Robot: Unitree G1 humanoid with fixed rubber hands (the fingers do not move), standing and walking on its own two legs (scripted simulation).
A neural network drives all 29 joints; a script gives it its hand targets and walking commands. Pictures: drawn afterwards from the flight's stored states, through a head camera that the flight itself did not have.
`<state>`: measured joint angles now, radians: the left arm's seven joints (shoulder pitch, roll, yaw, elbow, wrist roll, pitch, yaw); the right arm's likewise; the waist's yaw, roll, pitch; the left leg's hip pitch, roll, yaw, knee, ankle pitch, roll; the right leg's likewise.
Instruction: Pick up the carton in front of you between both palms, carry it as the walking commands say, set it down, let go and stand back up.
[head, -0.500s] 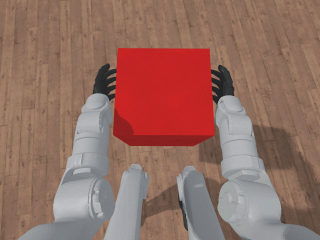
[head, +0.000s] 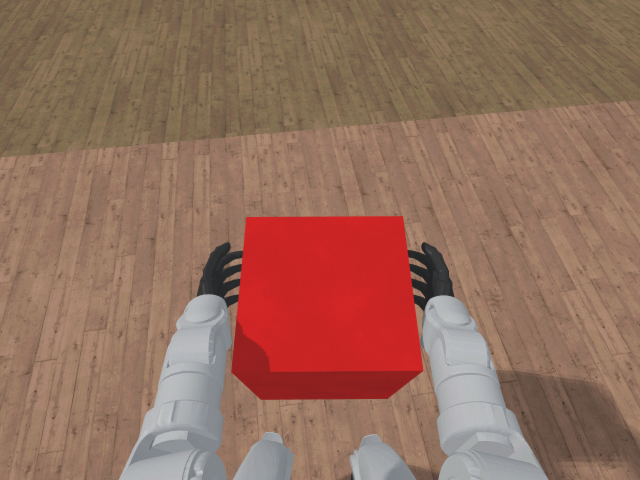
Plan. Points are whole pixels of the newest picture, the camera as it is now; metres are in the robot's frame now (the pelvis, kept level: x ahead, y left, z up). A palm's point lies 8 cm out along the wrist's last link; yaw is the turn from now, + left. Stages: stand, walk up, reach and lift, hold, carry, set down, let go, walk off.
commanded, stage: reach and lift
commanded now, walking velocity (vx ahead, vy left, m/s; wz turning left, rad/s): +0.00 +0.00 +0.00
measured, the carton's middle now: (324, 317) +0.35 +0.01 -0.10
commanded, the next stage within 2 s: hold in 1.40 s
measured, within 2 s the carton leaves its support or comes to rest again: neither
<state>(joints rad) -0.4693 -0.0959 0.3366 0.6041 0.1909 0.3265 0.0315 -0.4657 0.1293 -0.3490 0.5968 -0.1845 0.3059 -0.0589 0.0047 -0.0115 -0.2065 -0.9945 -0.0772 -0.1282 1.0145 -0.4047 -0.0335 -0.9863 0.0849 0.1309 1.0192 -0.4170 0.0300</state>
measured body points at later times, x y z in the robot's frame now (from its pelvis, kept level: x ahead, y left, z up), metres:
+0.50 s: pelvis +0.02 +0.00 +0.08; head -0.01 +0.00 +0.52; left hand +0.32 +0.15 +0.09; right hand +0.33 -0.15 +0.09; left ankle +0.04 +0.13 -0.66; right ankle +0.03 -0.13 -0.66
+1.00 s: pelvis +0.02 +0.00 +0.08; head +0.00 +0.00 +0.53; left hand +0.33 +0.15 +0.10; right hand +0.33 -0.15 +0.10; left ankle +0.04 +0.13 -0.66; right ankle +0.03 -0.13 -0.66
